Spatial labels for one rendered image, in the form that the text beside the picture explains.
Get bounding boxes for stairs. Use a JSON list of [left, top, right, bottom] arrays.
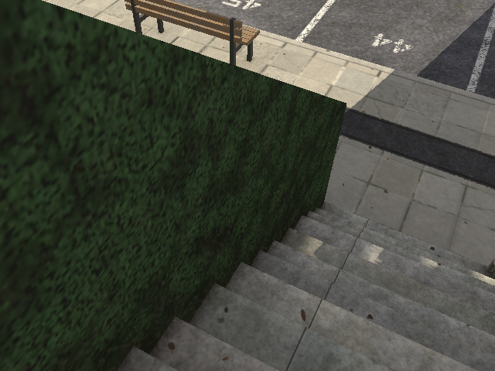
[[117, 202, 495, 371]]

